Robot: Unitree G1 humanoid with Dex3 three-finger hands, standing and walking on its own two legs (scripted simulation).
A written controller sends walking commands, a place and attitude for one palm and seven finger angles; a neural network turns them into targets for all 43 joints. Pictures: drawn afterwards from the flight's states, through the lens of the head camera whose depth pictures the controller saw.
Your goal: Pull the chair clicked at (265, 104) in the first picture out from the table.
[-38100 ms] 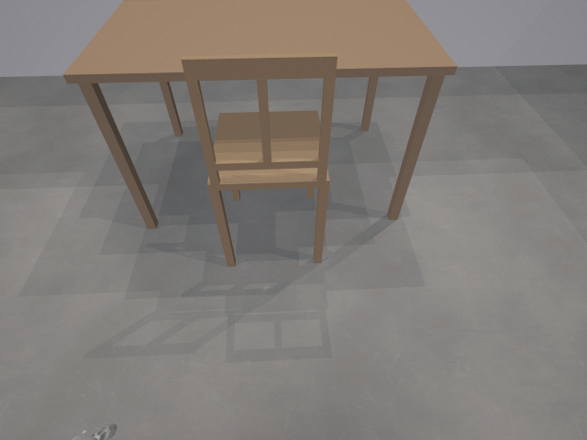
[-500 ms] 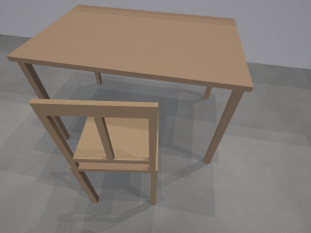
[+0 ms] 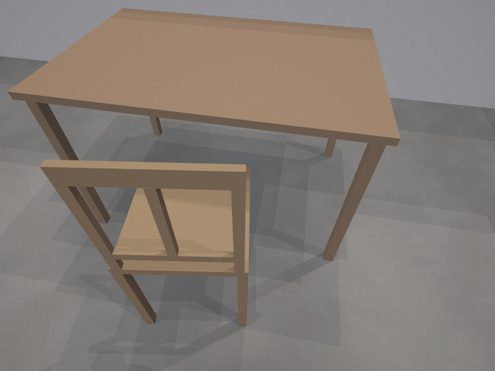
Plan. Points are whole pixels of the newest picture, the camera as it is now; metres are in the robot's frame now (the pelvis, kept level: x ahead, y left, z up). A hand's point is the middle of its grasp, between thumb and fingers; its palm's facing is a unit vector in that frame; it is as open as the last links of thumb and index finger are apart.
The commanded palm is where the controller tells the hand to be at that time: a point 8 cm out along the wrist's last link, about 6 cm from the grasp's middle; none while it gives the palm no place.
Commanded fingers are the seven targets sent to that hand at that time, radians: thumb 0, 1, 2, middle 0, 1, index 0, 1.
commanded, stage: look again from close up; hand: left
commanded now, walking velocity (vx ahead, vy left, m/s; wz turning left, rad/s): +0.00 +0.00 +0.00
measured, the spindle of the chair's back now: (163, 223) +0.43 +0.22 -0.09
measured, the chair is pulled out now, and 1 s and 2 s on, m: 0.16 0.16 0.16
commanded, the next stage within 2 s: shuffle to correct the standing spot in 1.60 s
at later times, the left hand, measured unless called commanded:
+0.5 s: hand out of the picture -0.02 +0.15 -0.17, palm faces +0.04 -0.98 -0.19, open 7.4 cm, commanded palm none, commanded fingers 0.00 0.90 0.90 -0.20 -0.30 -0.20 -0.30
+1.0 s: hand out of the picture -0.01 +0.15 -0.17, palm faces +0.03 -0.97 -0.22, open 7.4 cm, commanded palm none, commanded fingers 0.00 0.90 0.90 -0.20 -0.30 -0.20 -0.30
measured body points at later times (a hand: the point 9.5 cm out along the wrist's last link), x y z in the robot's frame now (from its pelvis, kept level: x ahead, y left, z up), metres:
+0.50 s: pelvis +0.00 -0.02 +0.00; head +0.00 -0.02 +0.45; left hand -0.02 +0.20 -0.16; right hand -0.01 -0.23 -0.16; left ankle -0.02 +0.07 -0.74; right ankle -0.01 -0.12 -0.74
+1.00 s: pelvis +0.00 -0.03 +0.00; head +0.00 -0.04 +0.45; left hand -0.01 +0.20 -0.15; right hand +0.01 -0.26 -0.16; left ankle -0.02 +0.07 -0.74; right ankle -0.01 -0.12 -0.74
